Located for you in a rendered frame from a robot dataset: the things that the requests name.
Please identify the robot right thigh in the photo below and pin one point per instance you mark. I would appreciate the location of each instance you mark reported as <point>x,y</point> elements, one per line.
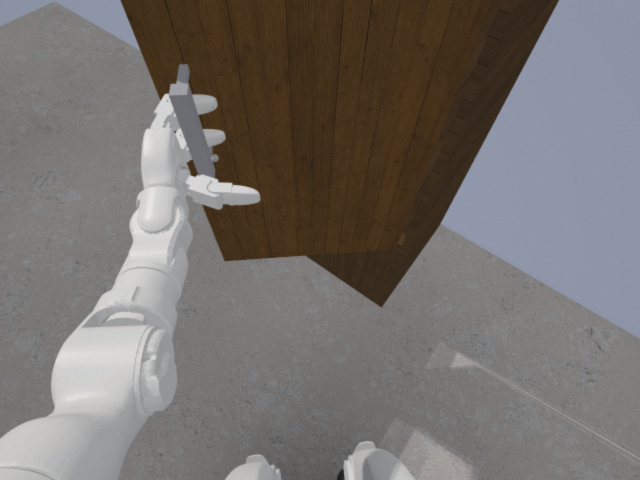
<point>375,464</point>

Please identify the robot left hand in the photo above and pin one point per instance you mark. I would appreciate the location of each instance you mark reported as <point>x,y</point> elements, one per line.
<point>165,152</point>

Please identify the robot left upper arm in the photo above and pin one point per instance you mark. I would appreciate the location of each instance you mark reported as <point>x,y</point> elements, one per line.
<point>108,381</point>

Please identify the robot left shin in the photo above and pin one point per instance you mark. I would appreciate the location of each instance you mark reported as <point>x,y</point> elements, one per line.
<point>256,458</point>

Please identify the handle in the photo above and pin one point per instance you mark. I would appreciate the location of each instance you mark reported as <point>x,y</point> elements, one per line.
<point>187,115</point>

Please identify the robot left forearm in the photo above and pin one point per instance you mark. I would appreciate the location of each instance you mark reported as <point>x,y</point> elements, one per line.
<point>151,280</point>

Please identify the cupboard door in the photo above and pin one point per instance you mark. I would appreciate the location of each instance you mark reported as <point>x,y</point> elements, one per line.
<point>331,109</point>

